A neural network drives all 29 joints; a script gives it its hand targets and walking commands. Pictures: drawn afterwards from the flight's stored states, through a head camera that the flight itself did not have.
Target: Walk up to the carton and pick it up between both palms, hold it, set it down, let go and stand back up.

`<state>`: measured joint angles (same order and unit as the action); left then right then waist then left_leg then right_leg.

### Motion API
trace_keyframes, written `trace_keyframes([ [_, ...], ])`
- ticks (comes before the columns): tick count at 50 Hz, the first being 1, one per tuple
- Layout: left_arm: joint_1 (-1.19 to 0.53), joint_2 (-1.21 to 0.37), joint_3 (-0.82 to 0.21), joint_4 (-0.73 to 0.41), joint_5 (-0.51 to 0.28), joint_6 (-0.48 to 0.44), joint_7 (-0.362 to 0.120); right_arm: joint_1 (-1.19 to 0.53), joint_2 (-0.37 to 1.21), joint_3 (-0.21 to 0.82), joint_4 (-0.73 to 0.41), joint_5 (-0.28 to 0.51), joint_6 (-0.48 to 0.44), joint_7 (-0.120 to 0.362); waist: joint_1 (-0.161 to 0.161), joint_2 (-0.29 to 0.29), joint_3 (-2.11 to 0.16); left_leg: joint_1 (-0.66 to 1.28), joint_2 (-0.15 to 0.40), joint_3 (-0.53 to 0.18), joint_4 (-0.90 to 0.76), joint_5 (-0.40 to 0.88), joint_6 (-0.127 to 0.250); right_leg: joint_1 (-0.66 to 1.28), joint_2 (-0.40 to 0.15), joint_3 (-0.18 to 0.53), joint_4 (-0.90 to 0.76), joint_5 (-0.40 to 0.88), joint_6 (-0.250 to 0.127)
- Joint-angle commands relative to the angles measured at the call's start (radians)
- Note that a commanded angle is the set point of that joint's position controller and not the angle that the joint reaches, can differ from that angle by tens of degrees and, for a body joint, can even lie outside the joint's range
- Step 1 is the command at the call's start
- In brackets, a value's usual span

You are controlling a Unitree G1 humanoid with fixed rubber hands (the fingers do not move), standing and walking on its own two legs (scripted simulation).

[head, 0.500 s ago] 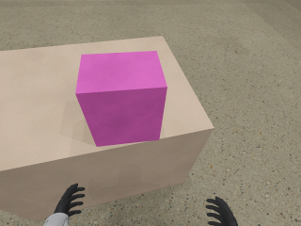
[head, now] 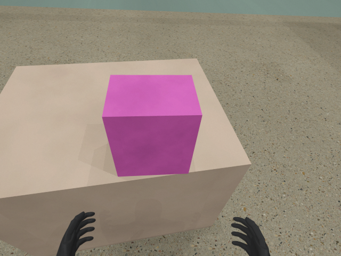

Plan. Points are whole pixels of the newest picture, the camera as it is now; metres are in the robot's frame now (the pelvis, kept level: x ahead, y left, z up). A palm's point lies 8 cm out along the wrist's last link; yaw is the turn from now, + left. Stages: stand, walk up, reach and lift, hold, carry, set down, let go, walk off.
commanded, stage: reach and lift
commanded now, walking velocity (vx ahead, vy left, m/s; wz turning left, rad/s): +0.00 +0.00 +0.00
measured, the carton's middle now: (152, 128) +0.45 +0.06 +0.02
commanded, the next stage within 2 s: none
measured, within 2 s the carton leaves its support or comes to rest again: neither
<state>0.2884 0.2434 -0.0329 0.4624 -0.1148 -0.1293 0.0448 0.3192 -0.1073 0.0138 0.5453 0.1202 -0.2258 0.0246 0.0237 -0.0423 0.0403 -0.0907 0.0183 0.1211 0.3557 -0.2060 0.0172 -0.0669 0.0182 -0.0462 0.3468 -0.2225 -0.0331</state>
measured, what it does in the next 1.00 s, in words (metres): stands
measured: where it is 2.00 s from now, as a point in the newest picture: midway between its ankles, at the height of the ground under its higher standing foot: outside the picture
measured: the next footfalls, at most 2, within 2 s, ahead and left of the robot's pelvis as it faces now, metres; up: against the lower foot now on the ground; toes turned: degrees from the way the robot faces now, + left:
none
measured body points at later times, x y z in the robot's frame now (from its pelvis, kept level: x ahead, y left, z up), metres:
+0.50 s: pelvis +0.00 +0.00 +0.00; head -0.02 +0.02 +0.45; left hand +0.19 +0.23 -0.03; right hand +0.21 -0.19 -0.02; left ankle +0.00 +0.10 -0.75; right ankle -0.02 -0.10 -0.75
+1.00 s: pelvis -0.01 -0.01 +0.00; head -0.01 +0.00 +0.45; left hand +0.27 +0.23 +0.05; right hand +0.28 -0.19 +0.05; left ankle +0.00 +0.10 -0.75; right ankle -0.02 -0.10 -0.75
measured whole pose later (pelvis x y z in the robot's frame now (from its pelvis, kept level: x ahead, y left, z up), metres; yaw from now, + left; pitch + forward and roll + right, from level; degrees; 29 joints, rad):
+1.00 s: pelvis -0.01 -0.01 +0.00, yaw +0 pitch -2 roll +0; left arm -0.02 0.24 0.09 0.11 -0.20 0.22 0.02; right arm -0.01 -0.18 0.03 0.20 0.27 0.07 -0.09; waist 0.04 -0.04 0.04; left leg -0.11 0.02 0.11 0.32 -0.17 0.01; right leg -0.09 0.03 -0.06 0.33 -0.20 -0.04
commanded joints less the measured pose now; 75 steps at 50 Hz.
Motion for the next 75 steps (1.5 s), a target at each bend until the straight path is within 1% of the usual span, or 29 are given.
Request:
trace_keyframes([
  [1,-0.096,0.120,0.032,-0.198,-0.010,-0.081,0.012,-0.068,-0.106,-0.036,-0.185,0.027,-0.064,0.001,0.002,0.083,-0.099,0.114,0.011,-0.096,-0.014,0.252,-0.037,-0.117,-0.031,0.093,-0.069,0.140,-0.020],
  [5,-0.089,0.100,0.024,-0.158,-0.020,-0.087,0.014,-0.083,-0.128,-0.036,-0.178,0.026,-0.059,0.000,-0.004,0.073,-0.055,0.099,0.012,-0.104,-0.016,0.239,-0.042,-0.120,-0.025,0.089,-0.077,0.108,-0.025],
  [10,-0.105,0.097,0.024,-0.232,-0.038,-0.120,0.015,-0.103,-0.129,-0.019,-0.258,0.063,-0.082,-0.005,0.005,0.077,-0.102,0.109,0.013,-0.108,-0.004,0.301,-0.047,-0.087,-0.024,0.094,-0.054,0.179,-0.023],
  [15,-0.096,0.091,0.027,-0.246,-0.041,-0.139,0.015,-0.093,-0.127,-0.021,-0.240,0.078,-0.093,-0.011,0.001,0.080,-0.096,0.133,0.011,-0.105,0.011,0.336,-0.052,-0.100,-0.023,0.093,-0.065,0.187,-0.022],
  [16,-0.130,0.102,0.031,-0.266,-0.044,-0.150,0.016,-0.143,-0.135,-0.016,-0.279,0.082,-0.103,-0.012,0.018,0.072,-0.119,0.125,0.007,-0.103,0.007,0.325,-0.045,-0.100,-0.024,0.100,-0.062,0.188,-0.018],
  [17,-0.071,0.083,0.034,-0.227,-0.033,-0.148,0.012,-0.095,-0.111,0.005,-0.246,0.088,-0.099,-0.012,0.022,0.060,-0.075,0.111,0.008,-0.110,0.006,0.317,-0.044,-0.088,-0.023,0.100,-0.063,0.176,-0.015],
  [20,-0.154,0.089,0.027,-0.239,-0.056,-0.173,0.017,-0.167,-0.110,-0.001,-0.274,0.089,-0.108,-0.014,0.025,0.079,-0.081,0.073,0.009,-0.107,-0.004,0.245,-0.036,-0.111,-0.030,0.110,-0.059,0.101,-0.021],
  [22,-0.187,0.088,0.017,-0.263,-0.072,-0.183,0.021,-0.186,-0.108,-0.016,-0.286,0.082,-0.107,-0.019,0.008,0.081,-0.085,0.072,0.011,-0.108,-0.005,0.229,-0.035,-0.111,-0.034,0.113,-0.056,0.101,-0.021],
  [25,-0.217,0.095,0.022,-0.272,-0.077,-0.184,0.027,-0.235,-0.109,-0.009,-0.310,0.091,-0.101,-0.020,0.027,0.076,-0.123,0.067,0.009,-0.107,-0.008,0.207,-0.031,-0.102,-0.036,0.115,-0.052,0.076,-0.018],
  [27,-0.229,0.093,0.018,-0.264,-0.082,-0.177,0.029,-0.234,-0.106,-0.009,-0.302,0.083,-0.085,-0.025,0.012,0.066,-0.113,0.055,0.008,-0.111,-0.013,0.183,-0.027,-0.113,-0.040,0.115,-0.052,0.067,-0.016],
  [30,-0.263,0.090,0.033,-0.272,-0.079,-0.129,0.024,-0.275,-0.106,-0.004,-0.308,0.097,-0.047,-0.037,0.020,0.066,-0.121,0.069,0.006,-0.111,-0.014,0.218,-0.028,-0.097,-0.034,0.114,-0.055,0.095,-0.015],
  [36,-0.360,0.106,0.069,-0.429,-0.086,0.019,0.017,-0.368,-0.132,-0.006,-0.433,0.123,0.050,-0.065,0.025,0.062,-0.185,0.101,-0.005,-0.096,-0.017,0.275,-0.025,-0.078,-0.029,0.107,-0.065,0.163,0.001],
  [37,-0.383,0.113,0.077,-0.441,-0.091,0.047,0.013,-0.386,-0.140,-0.012,-0.452,0.116,0.073,-0.071,0.013,0.048,-0.181,0.095,-0.003,-0.100,-0.022,0.266,-0.024,-0.081,-0.029,0.109,-0.068,0.169,0.003],
  [39,-0.394,0.099,0.094,-0.472,-0.085,0.113,0.008,-0.391,-0.149,-0.024,-0.455,0.122,0.122,-0.083,0.012,0.075,-0.171,0.097,-0.001,-0.096,-0.037,0.257,-0.028,-0.077,-0.027,0.105,-0.074,0.153,0.001],
  [41,-0.417,0.098,0.107,-0.479,-0.089,0.182,-0.006,-0.430,-0.151,-0.021,-0.494,0.122,0.163,-0.097,0.005,0.053,-0.179,0.122,-0.005,-0.100,-0.034,0.272,-0.026,-0.085,-0.027,0.099,-0.085,0.167,0.006],
  [42,-0.438,0.111,0.121,-0.530,-0.089,0.208,-0.007,-0.449,-0.156,-0.017,-0.530,0.138,0.178,-0.100,0.021,0.060,-0.218,0.142,-0.004,-0.098,-0.033,0.299,-0.024,-0.079,-0.024,0.095,-0.086,0.184,0.009],
  [45,-0.491,0.127,0.160,-0.569,-0.087,0.271,-0.018,-0.510,-0.168,-0.019,-0.578,0.144,0.226,-0.114,0.029,0.062,-0.228,0.126,-0.007,-0.097,-0.030,0.310,-0.019,-0.061,-0.020,0.092,-0.078,0.204,0.016],
  [48,-0.522,0.099,0.163,-0.542,-0.084,0.316,-0.031,-0.538,-0.169,-0.030,-0.543,0.143,0.263,-0.121,0.013,0.082,-0.239,0.140,0.000,-0.097,-0.034,0.289,-0.027,-0.082,-0.023,0.089,-0.083,0.177,0.015],
  [49,-0.532,0.106,0.174,-0.562,-0.079,0.326,-0.030,-0.544,-0.170,-0.032,-0.551,0.147,0.270,-0.121,0.026,0.100,-0.255,0.147,0.001,-0.096,-0.036,0.292,-0.026,-0.087,-0.019,0.088,-0.087,0.154,0.010],
  [52,-0.586,0.114,0.174,-0.597,-0.084,0.349,-0.028,-0.596,-0.179,-0.035,-0.569,0.157,0.292,-0.124,0.011,0.087,-0.278,0.170,0.008,-0.105,-0.018,0.326,-0.025,-0.097,-0.012,0.084,-0.082,0.180,0.014],
  [56,-0.639,0.144,0.220,-0.592,-0.090,0.413,-0.032,-0.685,-0.209,-0.032,-0.620,0.174,0.326,-0.139,0.030,0.046,-0.326,0.141,0.000,-0.093,-0.020,0.327,-0.013,-0.046,-0.012,0.084,-0.076,0.231,0.032],
  [60,-0.723,0.153,0.231,-0.631,-0.101,0.467,-0.041,-0.748,-0.221,-0.042,-0.608,0.182,0.365,-0.158,0.003,0.047,-0.353,0.126,0.001,-0.089,-0.014,0.345,-0.012,-0.022,-0.015,0.087,-0.058,0.294,0.040],
  [61,-0.748,0.177,0.247,-0.632,-0.102,0.476,-0.042,-0.786,-0.223,-0.036,-0.633,0.182,0.373,-0.163,0.018,0.033,-0.371,0.112,-0.004,-0.086,-0.016,0.327,-0.002,-0.011,-0.021,0.092,-0.052,0.310,0.049],
  [65,-0.814,0.204,0.271,-0.625,-0.099,0.509,-0.039,-0.854,-0.234,-0.028,-0.619,0.201,0.407,-0.175,0.019,0.052,-0.416,0.088,-0.004,-0.087,-0.011,0.328,-0.002,0.014,-0.025,0.100,-0.036,0.340,0.056],
  [66,-0.852,0.203,0.265,-0.641,-0.111,0.518,-0.039,-0.885,-0.240,-0.032,-0.628,0.207,0.417,-0.178,0.003,0.059,-0.448,0.094,-0.001,-0.094,-0.009,0.338,-0.004,0.018,-0.023,0.098,-0.032,0.354,0.053],
  [67,-0.866,0.199,0.271,-0.595,-0.103,0.533,-0.042,-0.894,-0.242,-0.029,-0.588,0.201,0.430,-0.183,0.005,0.066,-0.426,0.072,-0.002,-0.088,-0.010,0.311,0.000,0.016,-0.025,0.101,-0.030,0.336,0.056],
  [68,-0.898,0.204,0.266,-0.637,-0.103,0.541,-0.036,-0.925,-0.252,-0.045,-0.596,0.203,0.436,-0.183,0.002,0.078,-0.470,0.090,0.002,-0.090,-0.010,0.314,-0.005,0.005,-0.020,0.091,-0.029,0.326,0.048],
  [71,-0.943,0.213,0.275,-0.602,-0.090,0.579,-0.033,-0.984,-0.267,-0.049,-0.558,0.219,0.461,-0.184,0.004,0.101,-0.475,0.100,0.001,-0.088,-0.003,0.334,-0.015,-0.006,-0.013,0.083,-0.035,0.314,0.045],
  [75,-0.995,0.220,0.281,-0.562,-0.096,0.632,-0.037,-1.054,-0.279,-0.041,-0.510,0.239,0.499,-0.192,-0.009,0.064,-0.487,0.119,-0.001,-0.095,0.012,0.368,-0.014,0.005,-0.009,0.077,-0.022,0.385,0.053],
])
